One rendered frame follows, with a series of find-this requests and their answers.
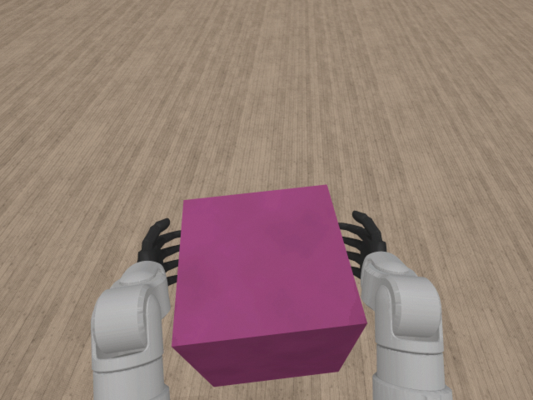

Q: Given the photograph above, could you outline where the robot left hand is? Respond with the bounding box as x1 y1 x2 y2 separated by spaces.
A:
137 218 181 286

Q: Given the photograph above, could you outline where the right robot forearm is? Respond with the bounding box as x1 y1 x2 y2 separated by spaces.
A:
361 252 453 400

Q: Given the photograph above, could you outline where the robot right hand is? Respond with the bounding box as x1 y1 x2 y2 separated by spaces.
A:
338 211 387 279

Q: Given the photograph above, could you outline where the left robot forearm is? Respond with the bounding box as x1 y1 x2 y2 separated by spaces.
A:
91 261 171 400

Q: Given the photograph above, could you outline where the carton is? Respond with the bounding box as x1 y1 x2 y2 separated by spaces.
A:
172 185 367 387

